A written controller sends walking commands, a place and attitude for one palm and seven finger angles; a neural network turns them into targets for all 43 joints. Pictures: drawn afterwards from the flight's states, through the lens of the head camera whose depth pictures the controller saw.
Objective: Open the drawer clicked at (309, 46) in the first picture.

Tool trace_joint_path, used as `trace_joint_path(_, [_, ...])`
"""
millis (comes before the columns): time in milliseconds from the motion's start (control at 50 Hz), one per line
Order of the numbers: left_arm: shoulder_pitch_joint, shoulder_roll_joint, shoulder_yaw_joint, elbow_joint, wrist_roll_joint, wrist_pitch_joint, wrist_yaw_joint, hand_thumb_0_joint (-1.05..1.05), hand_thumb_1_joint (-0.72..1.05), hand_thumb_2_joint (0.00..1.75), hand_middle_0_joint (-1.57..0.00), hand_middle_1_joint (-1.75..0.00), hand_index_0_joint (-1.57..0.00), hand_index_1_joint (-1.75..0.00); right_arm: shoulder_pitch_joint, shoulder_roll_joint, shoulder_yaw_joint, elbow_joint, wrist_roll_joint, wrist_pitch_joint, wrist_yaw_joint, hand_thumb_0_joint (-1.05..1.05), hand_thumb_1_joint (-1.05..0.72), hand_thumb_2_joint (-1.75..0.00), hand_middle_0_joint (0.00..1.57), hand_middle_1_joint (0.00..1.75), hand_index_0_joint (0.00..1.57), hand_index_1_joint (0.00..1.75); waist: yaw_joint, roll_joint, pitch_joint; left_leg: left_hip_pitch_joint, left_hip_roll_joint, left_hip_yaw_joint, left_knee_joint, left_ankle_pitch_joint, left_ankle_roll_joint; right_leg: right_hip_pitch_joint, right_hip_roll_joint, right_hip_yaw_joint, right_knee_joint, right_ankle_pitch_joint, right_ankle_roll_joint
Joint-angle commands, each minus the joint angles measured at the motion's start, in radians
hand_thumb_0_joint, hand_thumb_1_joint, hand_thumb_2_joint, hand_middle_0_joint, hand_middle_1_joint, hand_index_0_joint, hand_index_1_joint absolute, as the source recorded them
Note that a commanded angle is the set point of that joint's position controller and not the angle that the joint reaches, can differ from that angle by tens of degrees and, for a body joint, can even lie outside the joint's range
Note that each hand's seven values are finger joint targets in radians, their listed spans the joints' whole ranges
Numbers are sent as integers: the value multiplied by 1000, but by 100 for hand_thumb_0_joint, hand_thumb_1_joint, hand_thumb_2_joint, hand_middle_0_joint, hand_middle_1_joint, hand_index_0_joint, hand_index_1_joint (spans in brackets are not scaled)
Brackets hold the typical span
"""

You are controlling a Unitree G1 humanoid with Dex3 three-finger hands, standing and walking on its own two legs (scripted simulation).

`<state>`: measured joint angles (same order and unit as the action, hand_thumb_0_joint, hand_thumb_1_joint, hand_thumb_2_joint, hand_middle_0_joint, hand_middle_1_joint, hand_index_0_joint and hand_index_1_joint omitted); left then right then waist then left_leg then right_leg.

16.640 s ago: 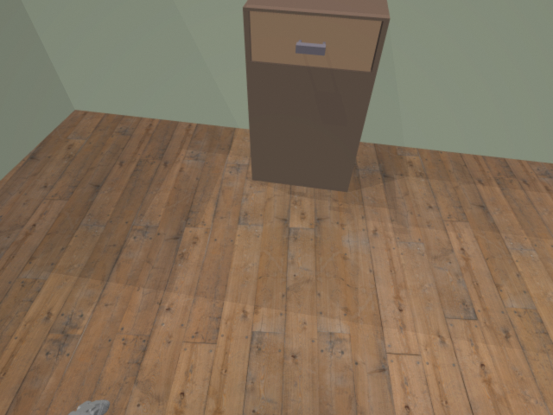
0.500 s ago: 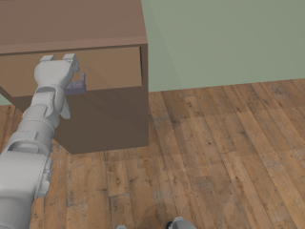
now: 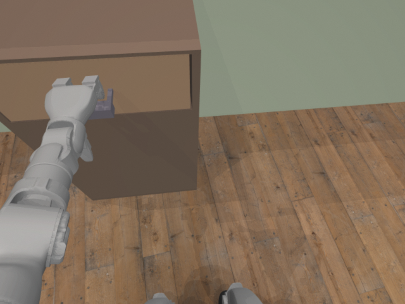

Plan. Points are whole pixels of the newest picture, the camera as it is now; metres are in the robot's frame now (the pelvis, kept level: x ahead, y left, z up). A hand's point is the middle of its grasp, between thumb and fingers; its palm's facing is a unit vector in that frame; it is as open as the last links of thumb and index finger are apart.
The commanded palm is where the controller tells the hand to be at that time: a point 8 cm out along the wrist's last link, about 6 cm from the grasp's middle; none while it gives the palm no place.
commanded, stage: lower the fingers behind the handle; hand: left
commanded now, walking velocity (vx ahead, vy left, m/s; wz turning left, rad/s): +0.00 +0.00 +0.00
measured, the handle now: (89, 102) +0.55 +0.23 +0.01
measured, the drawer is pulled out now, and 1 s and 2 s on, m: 0.00 0.00 0.00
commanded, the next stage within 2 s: close the thumb around the handle in 0.90 s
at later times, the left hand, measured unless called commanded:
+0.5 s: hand (85, 122) +0.49 +0.23 +0.01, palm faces -0.04 +0.02 -1.00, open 13.8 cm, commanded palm +0.47 +0.23 +0.04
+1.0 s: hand (87, 126) +0.49 +0.22 +0.01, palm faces -0.04 +0.01 -1.00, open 13.9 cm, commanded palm +0.47 +0.22 +0.04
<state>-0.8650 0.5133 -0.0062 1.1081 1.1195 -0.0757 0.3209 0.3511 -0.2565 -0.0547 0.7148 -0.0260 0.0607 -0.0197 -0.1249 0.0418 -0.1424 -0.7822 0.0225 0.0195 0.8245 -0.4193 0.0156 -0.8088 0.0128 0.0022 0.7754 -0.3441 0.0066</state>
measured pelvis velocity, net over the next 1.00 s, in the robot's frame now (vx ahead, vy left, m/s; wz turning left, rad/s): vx -0.03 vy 0.00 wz -0.01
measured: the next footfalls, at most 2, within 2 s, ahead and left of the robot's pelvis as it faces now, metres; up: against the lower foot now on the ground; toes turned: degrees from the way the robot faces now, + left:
none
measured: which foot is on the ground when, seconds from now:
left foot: down 0.00-1.00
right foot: down 0.00-1.00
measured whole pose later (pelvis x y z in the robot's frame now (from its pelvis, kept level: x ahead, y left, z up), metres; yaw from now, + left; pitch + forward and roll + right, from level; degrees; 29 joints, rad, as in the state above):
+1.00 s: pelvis -0.03 +0.00 -0.02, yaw -1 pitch +24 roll -1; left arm -0.92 0.54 -0.02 1.14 1.11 -0.05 0.35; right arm 0.37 -0.27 -0.03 0.70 -0.02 0.06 -0.03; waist -0.15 0.05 -0.15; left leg -0.93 0.02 0.03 0.95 -0.43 0.02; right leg -0.96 0.01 0.01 0.89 -0.35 0.01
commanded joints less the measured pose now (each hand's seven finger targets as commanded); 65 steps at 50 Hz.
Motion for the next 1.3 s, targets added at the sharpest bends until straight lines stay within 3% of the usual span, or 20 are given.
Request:
trace_joint_path(0, [-381, 228, 50, -147, -8, 10, 50, 0, -50, 30, -30, -120, -30, -120, 163, -170, -62, -31, -7, -5, -6, 0, -90, -90, 20, 30, 20, 30, -13, 41, -429, 268, -29, -6, -21, 523, 18, 213, 44, -28, -34, 378, -31])
trace_joint_path(40, [-398, 242, 57, -144, -11, 16, 54, 0, -50, 30, -30, -120, -30, -120, 163, -174, -61, -28, -9, 0, -6, 0, -90, -90, 20, 30, 20, 30, -17, 23, -443, 245, -32, -7, -19, 501, 21, 228, 43, -24, -28, 385, -33])
trace_joint_path(80, [-354, 258, 69, -127, -7, 28, 55, 0, -50, 30, -30, -120, -30, -120, 161, -175, -59, -31, -6, 4, -5, 0, -90, -90, 20, 30, 20, 30, -2, 27, -438, 232, -33, -2, -21, 492, 20, 235, 41, -24, -25, 383, -33])
trace_joint_path(100, [-350, 228, 44, -123, -5, 33, 54, 0, -50, 30, -30, -120, -30, -120, 157, -172, -59, -35, -5, 4, -5, 0, -90, -90, 20, 30, 20, 30, -9, 15, -435, 227, -33, 1, -22, 481, 21, 234, 42, -26, -27, 381, -31])
trace_joint_path(220, [-357, 206, 16, -71, -11, 52, 45, 0, -50, 30, -30, -120, -30, -120, 156, -176, -52, -40, 3, 5, -8, 0, -90, -90, 20, 30, 20, 30, -26, -8, -367, 178, -33, 0, -27, 378, 24, 188, 42, -27, -32, 298, -32])
trace_joint_path(280, [-370, 259, 43, -53, -9, 50, 36, 0, -50, 30, -30, -120, -30, -120, 162, -183, -47, -37, 2, 4, -15, 0, -90, -90, 20, 30, 20, 30, -25, -15, -379, 145, -35, -1, -18, 356, 27, 189, 37, -21, -17, 294, -31])
trace_joint_path(420, [-329, 194, 2, -34, -13, 43, 26, 0, -50, 30, -30, -120, -30, -120, 162, -177, -45, -52, 2, -4, -13, 0, -90, -90, 20, 30, 20, 30, -26, -10, -371, 114, -34, -1, 7, 319, 26, 138, 39, -26, 6, 251, -33])
trace_joint_path(460, [-333, 232, 30, -28, -12, 40, 26, 0, -50, 30, -30, -120, -30, -120, 168, -182, -45, -48, 1, -4, -16, 0, -90, -90, 20, 30, 20, 30, -28, -34, -381, 97, -32, -4, 17, 312, 27, 138, 37, -24, 17, 250, -31])
trace_joint_path(480, [-322, 212, 13, -15, -16, 43, 25, 0, -50, 30, -30, -120, -30, -120, 162, -181, -42, -51, 1, -7, -16, 0, -90, -90, 20, 30, 20, 30, -30, -29, -356, 82, -33, -1, 18, 291, 28, 122, 38, -25, 15, 235, -31])
trace_joint_path(580, [-368, 251, 31, -29, -15, 51, 31, 0, -50, 30, -30, -120, -30, -120, 167, -185, -40, -51, 4, -9, -18, 0, -90, -90, 20, 30, 20, 30, -35, -16, -384, 84, -32, -7, 25, 269, 29, 107, 37, -24, 22, 205, -31])
trace_joint_path(600, [-380, 229, 10, -31, -16, 52, 30, 0, -50, 30, -30, -120, -30, -120, 165, -182, -39, -54, 3, -11, -19, 0, -90, -90, 20, 30, 20, 30, -41, -14, -382, 77, -33, -6, 25, 257, 29, 106, 36, -24, 19, 197, -28])
trace_joint_path(640, [-386, 288, 54, -40, -23, 53, 26, 0, -50, 30, -30, -120, -30, -120, 169, -190, -37, -51, 2, -9, -19, 0, -90, -90, 20, 30, 20, 30, -29, -20, -414, 72, -33, -6, 27, 265, 31, 134, 35, -18, 25, 212, -29])
trace_joint_path(680, [-379, 255, 20, -29, -18, 57, 21, 0, -50, 30, -30, -120, -30, -120, 164, -183, -33, -58, 8, -10, -21, 0, -90, -90, 20, 30, 20, 30, -32, -2, -384, 64, -35, -6, 21, 245, 29, 117, 35, -24, 21, 192, -29])
trace_joint_path(740, [-363, 298, 62, -37, -24, 53, 18, 0, -50, 30, -30, -120, -30, -120, 165, -191, -34, -56, 5, -8, -23, 0, -90, -90, 20, 30, 20, 30, -21, -24, -417, 71, -34, -9, 25, 264, 31, 136, 37, -21, 26, 207, -30])
trace_joint_path(780, [-370, 252, 24, -44, -19, 47, 18, 0, -50, 30, -30, -120, -30, -120, 169, -181, -34, -60, 8, -11, -22, 0, -90, -90, 20, 30, 20, 30, -27, -7, -406, 76, -33, -9, 23, 255, 29, 122, 37, -23, 22, 198, -29])
trace_joint_path(840, [-405, 240, 21, -64, -19, 40, 24, 0, -50, 30, -30, -120, -30, -120, 170, -182, -39, -56, 6, -14, -22, 0, -90, -90, 20, 30, 20, 30, -37, -8, -410, 98, -29, -13, 25, 274, 29, 107, 38, -27, 21, 197, -30])
trace_joint_path(960, [-399, 231, 24, -83, -8, 31, 49, 0, -50, 30, -30, -120, -30, -120, 172, -179, -44, -44, -1, -17, -19, 0, -90, -90, 20, 30, 20, 30, -30, 19, -427, 128, -25, -22, 28, 304, 24, 93, 39, -31, 27, 203, -32])
trace_joint_path(980, [-394, 192, -3, -74, -9, 38, 51, 0, -50, 30, -30, -120, -30, -120, 170, -175, -44, -44, 2, -18, -17, 0, -90, -90, 20, 30, 20, 30, -36, 24, -408, 132, -25, -24, 25, 298, 22, 76, 42, -34, 23, 193, -34])
trace_joint_path(1120, [-418, 240, 28, -75, -14, 61, 56, 0, -11, 47, -33, -124, -33, -124, 174, -181, -43, -32, 0, -12, -15, 0, -90, -90, 20, 30, 20, 30, -39, 2, -421, 125, -27, -15, 21, 307, 27, 123, 40, -26, 11, 227, -29])
trace_joint_path(1280, [-323, 259, 52, -86, -22, 46, 34, 0, 34, 66, -36, -129, -36, -129, 161, -178, -42, -44, 1, -2, -16, 0, -90, -90, 20, 30, 20, 30, -10, -2, -422, 118, -32, 1, 17, 350, 27, 185, 38, -19, 11, 300, -29])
